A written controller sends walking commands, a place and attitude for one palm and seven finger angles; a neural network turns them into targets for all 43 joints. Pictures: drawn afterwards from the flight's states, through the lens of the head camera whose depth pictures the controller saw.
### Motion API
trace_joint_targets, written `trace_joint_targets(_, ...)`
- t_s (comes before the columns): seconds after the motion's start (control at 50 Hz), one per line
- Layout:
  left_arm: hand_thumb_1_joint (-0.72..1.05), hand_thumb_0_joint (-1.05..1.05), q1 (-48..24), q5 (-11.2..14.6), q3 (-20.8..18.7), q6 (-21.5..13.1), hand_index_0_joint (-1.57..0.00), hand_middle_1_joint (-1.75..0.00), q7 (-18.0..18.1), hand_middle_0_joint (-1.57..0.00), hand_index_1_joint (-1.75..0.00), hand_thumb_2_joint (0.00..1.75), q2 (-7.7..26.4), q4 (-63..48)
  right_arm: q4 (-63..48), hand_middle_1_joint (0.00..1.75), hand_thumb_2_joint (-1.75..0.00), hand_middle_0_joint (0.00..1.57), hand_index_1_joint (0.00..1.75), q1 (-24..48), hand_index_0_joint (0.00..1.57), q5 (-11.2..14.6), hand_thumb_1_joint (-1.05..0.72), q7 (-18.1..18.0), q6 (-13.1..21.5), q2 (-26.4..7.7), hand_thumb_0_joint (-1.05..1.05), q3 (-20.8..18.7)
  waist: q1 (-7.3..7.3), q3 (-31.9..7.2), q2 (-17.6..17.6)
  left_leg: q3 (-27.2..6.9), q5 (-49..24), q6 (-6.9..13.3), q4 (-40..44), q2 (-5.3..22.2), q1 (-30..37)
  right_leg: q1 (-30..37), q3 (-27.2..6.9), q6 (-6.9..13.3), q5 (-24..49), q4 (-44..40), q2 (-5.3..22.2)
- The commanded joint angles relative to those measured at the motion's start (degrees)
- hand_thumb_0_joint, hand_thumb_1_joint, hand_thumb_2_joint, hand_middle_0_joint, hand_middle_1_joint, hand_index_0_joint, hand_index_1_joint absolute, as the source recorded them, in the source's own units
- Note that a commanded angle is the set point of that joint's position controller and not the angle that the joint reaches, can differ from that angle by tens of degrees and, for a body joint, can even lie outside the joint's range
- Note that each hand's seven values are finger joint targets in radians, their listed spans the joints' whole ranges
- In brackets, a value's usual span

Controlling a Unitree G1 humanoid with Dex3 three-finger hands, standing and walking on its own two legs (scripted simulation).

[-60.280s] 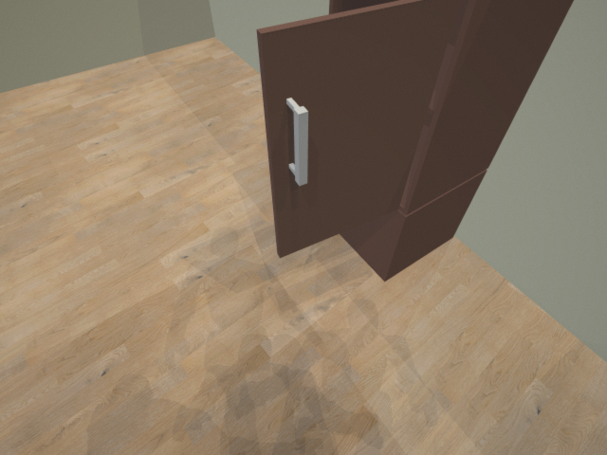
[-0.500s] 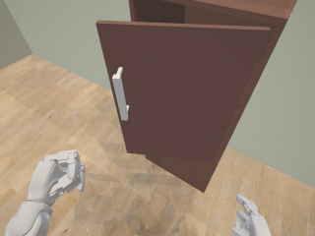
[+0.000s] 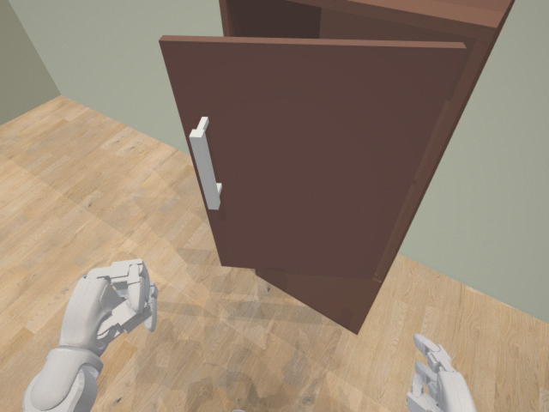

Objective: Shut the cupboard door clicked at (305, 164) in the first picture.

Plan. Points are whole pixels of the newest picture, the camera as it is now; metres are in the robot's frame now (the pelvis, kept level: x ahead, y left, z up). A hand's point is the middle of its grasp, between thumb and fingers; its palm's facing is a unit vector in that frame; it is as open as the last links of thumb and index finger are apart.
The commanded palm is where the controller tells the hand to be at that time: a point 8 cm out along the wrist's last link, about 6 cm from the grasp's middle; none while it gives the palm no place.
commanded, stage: bring the fist close to the handle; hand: left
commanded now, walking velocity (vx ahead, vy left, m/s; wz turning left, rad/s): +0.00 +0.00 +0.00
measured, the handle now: (209, 166) +0.49 +0.15 +0.09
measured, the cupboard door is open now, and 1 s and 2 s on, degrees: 27 27 19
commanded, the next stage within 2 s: push the door shut along its arc in 1.28 s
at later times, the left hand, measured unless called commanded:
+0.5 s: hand (188, 246) +0.32 +0.15 +0.09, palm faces -0.05 -1.00 -0.03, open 3.1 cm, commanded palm +0.31 +0.20 +0.09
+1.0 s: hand (212, 205) +0.39 +0.13 +0.09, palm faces -0.04 -1.00 -0.02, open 3.1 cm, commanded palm +0.37 +0.18 +0.09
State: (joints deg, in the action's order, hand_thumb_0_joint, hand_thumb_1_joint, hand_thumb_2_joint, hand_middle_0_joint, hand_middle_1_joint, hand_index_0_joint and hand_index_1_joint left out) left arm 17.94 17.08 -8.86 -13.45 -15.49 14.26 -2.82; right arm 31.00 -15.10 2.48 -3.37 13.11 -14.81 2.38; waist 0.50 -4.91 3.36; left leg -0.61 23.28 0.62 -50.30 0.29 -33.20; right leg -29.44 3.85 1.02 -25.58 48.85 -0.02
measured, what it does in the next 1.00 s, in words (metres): stands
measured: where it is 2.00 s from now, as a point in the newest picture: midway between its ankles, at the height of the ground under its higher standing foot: outside the picture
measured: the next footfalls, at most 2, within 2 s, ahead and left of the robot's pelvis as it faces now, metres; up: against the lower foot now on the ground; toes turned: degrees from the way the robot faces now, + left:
none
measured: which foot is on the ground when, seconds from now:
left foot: down 0.00-1.00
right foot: down 0.00-1.00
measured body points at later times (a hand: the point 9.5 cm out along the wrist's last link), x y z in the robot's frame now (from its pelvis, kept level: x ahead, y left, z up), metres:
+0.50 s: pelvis +0.00 +0.00 +0.01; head +0.03 -0.02 +0.45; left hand +0.32 +0.20 +0.09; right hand +0.15 -0.25 -0.09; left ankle +0.02 +0.11 -0.70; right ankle -0.01 -0.11 -0.70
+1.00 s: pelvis +0.00 +0.00 +0.01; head +0.04 -0.02 +0.45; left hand +0.39 +0.18 +0.10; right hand +0.10 -0.26 -0.11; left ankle +0.02 +0.11 -0.70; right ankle -0.01 -0.11 -0.70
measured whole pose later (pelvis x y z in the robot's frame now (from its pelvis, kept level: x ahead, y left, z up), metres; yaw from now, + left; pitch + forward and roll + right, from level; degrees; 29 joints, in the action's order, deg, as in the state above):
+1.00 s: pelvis +0.00 +0.00 +0.01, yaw -2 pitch +9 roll +0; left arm -23.0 10.5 -9.2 -16.6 -6.7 12.5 36.1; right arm 36.1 -16.8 2.1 -0.7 3.7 -14.4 0.8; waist -2.6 -4.8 1.8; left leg 1.9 21.4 0.3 -46.6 0.9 -33.8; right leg -32.1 1.3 1.3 -23.7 47.1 -0.6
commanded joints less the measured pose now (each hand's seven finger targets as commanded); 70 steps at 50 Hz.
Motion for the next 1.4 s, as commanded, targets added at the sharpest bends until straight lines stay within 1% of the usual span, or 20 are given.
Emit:
trace_joint_targets(0.0, 0.90, 0.00, -15.3, -0.5, -2.6, -3.7, -1.30, -1.50, 1.0, -1.30, -1.50, 0.90, 7.2, -9.7, -7.8, 0.30, -0.90, 0.20, 0.30, 3.7, 0.20, -0.1, -0.90, -1.0, 3.5, -6.6, 0.00, -2.9, -1.88, -6.5, -3.1, -1.3, -7.1, 0.9, 7.5, -0.5, 6.9, -1.5, -2.1, -0.7, 8.0, -9.0, -0.8)
trace_joint_targets(0.16, 0.90, 0.00, -18.8, -2.0, -2.7, -2.1, -1.30, -1.50, 3.8, -1.30, -1.50, 0.90, 6.2, -5.1, -7.6, 0.30, -0.90, 0.20, 0.30, 4.0, 0.20, -0.1, -0.90, -0.1, 2.1, -5.7, 0.00, -3.0, -0.40, -11.4, -2.5, -0.2, -12.8, 0.6, 8.3, -0.6, 9.2, 2.9, -1.9, -0.6, 15.5, -8.3, -0.5)
trace_joint_targets(0.22, 0.90, 0.00, -23.8, -2.7, -2.6, -2.0, -1.30, -1.50, 4.6, -1.30, -1.50, 0.90, 6.4, -1.7, -7.1, 0.30, -0.90, 0.20, 0.30, 4.1, 0.20, -0.1, -0.90, 0.1, 1.0, -5.9, 0.00, -2.9, -1.19, -9.1, -4.7, 0.0, -12.1, 0.6, 8.6, -0.5, 8.1, 2.3, -2.2, -0.8, 15.2, -8.8, -0.5)
trace_joint_targets(0.26, 0.90, 0.00, -25.4, -2.9, -2.0, -2.4, -1.30, -1.50, 5.1, -1.30, -1.50, 0.90, 5.6, -1.7, -7.2, 0.30, -0.90, 0.20, 0.30, 4.2, 0.20, -0.2, -0.90, 0.3, 0.8, -5.7, 0.00, -3.1, -0.81, -10.2, -2.3, 0.3, -12.6, 0.5, 8.7, -0.6, 9.3, 2.4, -2.2, -0.7, 15.9, -8.6, -0.4)
trace_joint_targets(0.5, 0.90, 0.00, -40.6, -4.2, -2.3, -4.0, -1.30, -1.50, 6.1, -1.30, -1.50, 0.90, 6.9, 9.2, -4.2, 0.30, -0.90, 0.20, 0.30, 2.5, 0.20, -0.1, -0.90, 0.6, -1.7, -6.4, 0.00, -3.7, -1.85, -13.1, -4.7, 0.7, -14.7, 0.6, 8.5, -0.4, 10.3, 3.5, -3.1, -0.7, 19.4, -8.7, -0.5)
trace_joint_targets(0.56, 0.90, 0.00, -42.8, -4.3, -2.2, -4.4, -1.30, -1.50, 6.4, -1.30, -1.50, 0.90, 6.3, 11.1, -4.0, 0.30, -0.90, 0.20, 0.30, 2.1, 0.20, -0.1, -0.90, 1.0, -2.4, -6.2, 0.00, -4.0, -1.67, -14.9, -2.7, 0.9, -16.3, 0.4, 8.6, -0.5, 11.6, 3.6, -2.8, -0.6, 21.3, -8.3, -0.5)
trace_joint_targets(0.6, 0.90, 0.00, -43.5, -4.5, -2.3, -4.4, -1.30, -1.50, 6.8, -1.30, -1.50, 0.90, 6.3, 13.2, -3.9, 0.30, -0.90, 0.20, 0.30, 1.7, 0.20, -0.2, -0.90, 1.1, -3.0, -6.4, 0.00, -4.0, -1.62, -14.7, -5.2, 0.8, -16.6, 0.5, 8.6, -0.3, 10.8, 4.2, -2.7, -0.6, 21.8, -8.3, -0.6)
trace_joint_targets(0.64, 0.90, 0.00, -47.0, -4.8, -0.2, -4.7, -1.30, -1.50, 7.0, -1.30, -1.50, 0.90, 4.1, 13.6, -3.7, 0.30, -0.90, 0.20, 0.30, 1.5, 0.20, -0.1, -0.90, 1.4, -3.4, -6.1, 0.00, -4.1, -2.40, -15.1, -3.8, 1.1, -16.9, 0.5, 8.5, -0.4, 11.7, 3.3, -2.8, -0.7, 22.7, -8.2, -0.6)
trace_joint_targets(0.8, 0.90, 0.00, -58.0, -6.1, -3.4, -6.0, -1.30, -1.50, 9.1, -1.30, -1.50, 0.90, 8.1, 22.0, -2.1, 0.30, -0.90, 0.20, 0.30, -0.1, 0.20, -0.4, -0.90, 1.4, -5.7, -6.7, 0.00, -4.3, -3.07, -15.3, -5.5, 1.2, -14.3, 0.7, 8.4, -0.3, 10.1, 2.8, -3.4, -0.8, 20.2, -8.8, -0.6)
trace_joint_targets(0.86, 0.90, 0.00, -61.9, -6.4, -1.8, -7.2, -1.30, -1.50, 8.9, -1.30, -1.50, 0.90, 6.4, 24.0, -1.9, 0.30, -0.90, 0.20, 0.30, -0.1, 0.20, -0.3, -0.90, 1.6, -6.2, -6.2, 0.00, -4.2, -3.37, -16.9, -2.1, 1.4, -15.1, 0.5, 8.2, -0.5, 10.6, 2.6, -3.5, -0.6, 21.1, -8.2, -0.7)
trace_joint_targets(0.9, 0.90, 0.00, -58.7, -6.5, -3.9, -7.4, -1.30, -1.50, 8.9, -1.30, -1.50, 0.90, 8.1, 27.3, -1.9, 0.30, -0.90, 0.20, 0.30, -1.3, 0.20, -0.5, -0.90, 1.8, -6.6, -6.7, 0.00, -4.5, -2.31, -17.4, -3.8, 1.2, -16.0, 0.5, 8.1, -0.4, 10.2, 3.5, -3.2, -0.4, 21.9, -7.9, -1.1)
trace_joint_targets(0.94, 0.90, 0.00, -58.5, -6.2, -2.1, -7.6, -1.30, -1.50, 8.3, -1.30, -1.50, 0.90, 5.6, 27.4, -2.2, 0.30, -0.90, 0.20, 0.30, -1.5, 0.20, -0.5, -0.90, 2.2, -6.9, -6.5, 0.00, -4.5, -2.58, -18.3, -4.5, 1.4, -17.6, 0.6, 8.1, -0.5, 10.2, 4.1, -3.2, -0.5, 24.4, -7.6, -1.0)
trace_joint_targets(1.0, 0.90, 0.00, -55.6, -5.9, -5.6, -7.4, -1.30, -1.50, 8.0, -1.30, -1.50, 0.90, 9.0, 29.4, -2.6, 0.30, -0.90, 0.20, 0.30, -2.0, 0.20, -0.4, -0.90, 2.3, -7.7, -7.1, 0.00, -4.9, -1.71, -17.1, -5.5, 1.8, -16.4, 0.7, 8.2, -0.6, 8.4, 4.9, -3.6, -0.6, 23.9, -8.2, -1.0)
trace_joint_targets(1.12, 0.90, 0.00, -62.9, -6.0, -2.3, -9.3, -1.30, -1.50, 7.9, -1.30, -1.50, 0.90, 6.7, 26.4, -2.6, 0.30, -0.90, 0.20, 0.30, -1.4, 0.20, -0.2, -0.90, 1.9, -7.9, -6.6, 0.00, -4.7, -3.60, -15.6, -3.8, 1.6, -12.5, 0.9, 8.7, -0.5, 9.1, 2.1, -3.6, -0.6, 18.8, -9.0, -1.3)
trace_joint_targets(1.22, 0.90, 0.00, -64.2, -6.1, -3.8, -10.0, -1.30, -1.50, 8.4, -1.30, -1.50, 0.90, 8.2, 28.3, -1.5, 0.30, -0.90, 0.20, 0.30, -1.9, 0.20, -0.4, -0.90, 1.6, -7.8, -6.8, 0.00, -4.9, -3.45, -17.1, -3.2, 1.3, -11.7, 0.9, 8.4, -0.5, 9.6, 1.6, -3.5, -0.5, 17.4, -8.6, -1.3)
trace_joint_targets(1.24, 0.90, 0.00, -63.8, -6.0, -4.3, -9.9, -1.30, -1.50, 8.3, -1.30, -1.50, 0.90, 8.7, 29.3, -1.6, 0.30, -0.90, 0.20, 0.30, -2.0, 0.20, -0.4, -0.90, 1.6, -7.8, -6.9, 0.00, -4.8, -3.28, -17.4, -5.1, 1.2, -11.6, 0.9, 8.5, -0.5, 8.8, 2.2, -3.5, -0.6, 17.5, -8.6, -1.3)
trace_joint_targets(1.28, 0.90, 0.00, -64.1, -6.0, -3.4, -9.4, -1.30, -1.50, 7.8, -1.30, -1.50, 0.90, 7.7, 30.7, -1.7, 0.30, -0.90, 0.20, 0.30, -1.7, 0.20, -0.3, -0.90, 1.6, -8.0, -6.8, 0.00, -4.6, -3.56, -16.3, -3.8, 1.6, -11.1, 0.9, 8.4, -0.6, 8.2, 1.5, -3.8, -0.7, 17.3, -8.8, -1.3)
trace_joint_targets(1.3, 0.90, 0.00, -64.3, -6.3, -4.8, -9.3, -1.30, -1.50, 7.9, -1.30, -1.50, 0.90, 9.6, 32.0, -1.4, 0.30, -0.90, 0.20, 0.30, -2.1, 0.20, -0.3, -0.90, 1.5, -8.2, -7.1, 0.00, -4.6, -3.29, -15.5, -4.2, 1.2, -11.0, 0.9, 8.5, -0.6, 7.7, 1.5, -3.6, -0.5, 16.8, -8.7, -1.4)
trace_joint_targets(1.34, 0.90, 0.00, -66.9, -6.1, -2.1, -9.3, -1.30, -1.50, 7.4, -1.30, -1.50, 0.90, 6.6, 31.4, -1.8, 0.30, -0.90, 0.20, 0.30, -1.8, 0.20, -0.2, -0.90, 1.7, -8.1, -6.8, 0.00, -4.5, -4.09, -15.8, -3.0, 1.1, -10.7, 0.8, 8.5, -0.5, 8.7, 0.2, -3.1, -0.5, 16.6, -8.5, -1.4)
trace_joint_targets(1.38, 0.90, 0.00, -66.7, -6.0, -2.5, -9.4, -1.30, -1.50, 7.3, -1.30, -1.50, 0.90, 7.0, 31.8, -2.0, 0.30, -0.90, 0.20, 0.30, -1.9, 0.20, -0.2, -0.90, 1.7, -8.1, -7.0, 0.00, -4.6, -3.91, -16.7, -3.4, 1.1, -11.0, 0.8, 8.3, -0.5, 9.0, 0.3, -3.2, -0.4, 16.6, -8.4, -1.5)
